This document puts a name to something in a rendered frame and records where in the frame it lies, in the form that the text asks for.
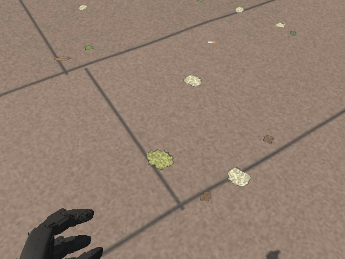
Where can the left robot hand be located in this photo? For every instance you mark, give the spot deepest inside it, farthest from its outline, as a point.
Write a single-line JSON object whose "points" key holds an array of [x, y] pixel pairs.
{"points": [[41, 244]]}

